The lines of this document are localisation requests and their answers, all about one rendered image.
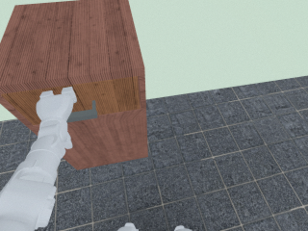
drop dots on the drawer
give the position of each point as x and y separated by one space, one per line
111 96

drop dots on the robot left forearm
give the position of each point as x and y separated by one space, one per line
43 159

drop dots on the handle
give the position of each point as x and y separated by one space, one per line
84 115

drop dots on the robot left shin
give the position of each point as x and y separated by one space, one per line
130 224

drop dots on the robot left hand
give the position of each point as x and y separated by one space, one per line
59 105

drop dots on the robot left upper arm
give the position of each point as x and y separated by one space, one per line
26 205

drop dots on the cabinet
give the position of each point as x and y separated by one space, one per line
55 44

